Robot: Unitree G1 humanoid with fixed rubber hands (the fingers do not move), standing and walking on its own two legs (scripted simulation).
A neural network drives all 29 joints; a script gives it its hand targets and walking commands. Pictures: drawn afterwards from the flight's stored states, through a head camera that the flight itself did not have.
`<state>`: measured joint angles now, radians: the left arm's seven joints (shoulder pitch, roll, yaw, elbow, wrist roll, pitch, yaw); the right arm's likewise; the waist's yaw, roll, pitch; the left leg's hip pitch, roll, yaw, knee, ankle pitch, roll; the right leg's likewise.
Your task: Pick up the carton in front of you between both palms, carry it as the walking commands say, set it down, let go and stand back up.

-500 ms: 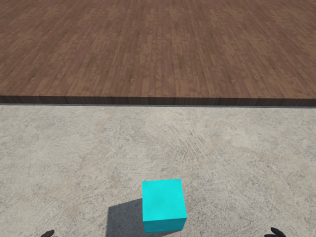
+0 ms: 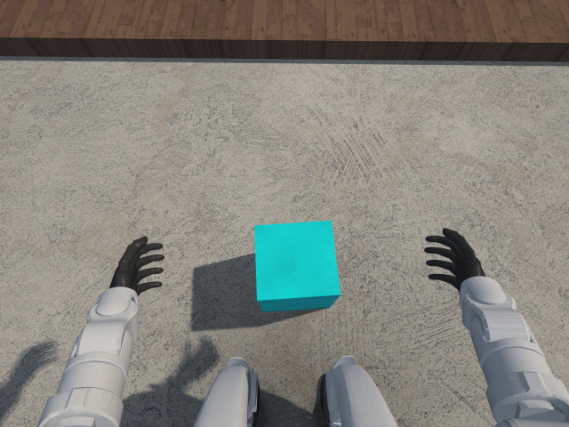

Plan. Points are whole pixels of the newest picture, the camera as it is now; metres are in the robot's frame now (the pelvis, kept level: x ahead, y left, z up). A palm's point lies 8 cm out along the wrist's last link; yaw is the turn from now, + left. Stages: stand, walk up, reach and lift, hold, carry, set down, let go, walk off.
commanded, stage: reach and lift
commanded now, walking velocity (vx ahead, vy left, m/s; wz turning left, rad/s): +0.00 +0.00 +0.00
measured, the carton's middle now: (294, 269) +0.45 -0.01 -0.58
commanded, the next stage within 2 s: none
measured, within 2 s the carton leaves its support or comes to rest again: neither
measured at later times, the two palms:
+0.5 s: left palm (194, 214) +0.46 +0.18 -0.16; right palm (401, 200) +0.49 -0.20 -0.16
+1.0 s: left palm (215, 257) +0.45 +0.19 -0.40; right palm (373, 250) +0.46 -0.21 -0.40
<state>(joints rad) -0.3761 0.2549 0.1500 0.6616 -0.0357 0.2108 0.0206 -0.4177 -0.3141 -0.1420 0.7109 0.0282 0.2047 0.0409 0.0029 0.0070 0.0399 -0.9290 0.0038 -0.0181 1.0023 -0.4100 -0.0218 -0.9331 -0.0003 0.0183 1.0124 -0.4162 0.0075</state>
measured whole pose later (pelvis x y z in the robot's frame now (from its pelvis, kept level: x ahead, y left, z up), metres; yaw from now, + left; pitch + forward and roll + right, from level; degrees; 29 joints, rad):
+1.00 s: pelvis -0.06 +0.00 -0.24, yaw +2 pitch +50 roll +2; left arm -1.16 0.25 0.19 0.85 -0.15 0.09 0.15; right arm -1.22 -0.39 -0.16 0.95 0.14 0.07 -0.04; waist 0.00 0.01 0.04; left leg -2.19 -0.06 -0.04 1.84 -0.52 -0.05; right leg -2.20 0.05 0.07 1.87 -0.53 0.05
